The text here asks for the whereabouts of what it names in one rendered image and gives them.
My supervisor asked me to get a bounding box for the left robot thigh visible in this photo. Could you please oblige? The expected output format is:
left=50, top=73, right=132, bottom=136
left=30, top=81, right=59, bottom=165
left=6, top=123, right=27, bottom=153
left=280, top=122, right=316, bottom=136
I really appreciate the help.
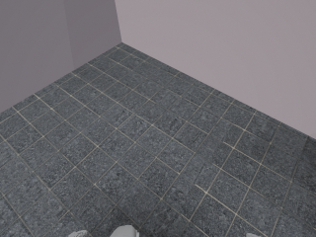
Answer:
left=110, top=225, right=139, bottom=237

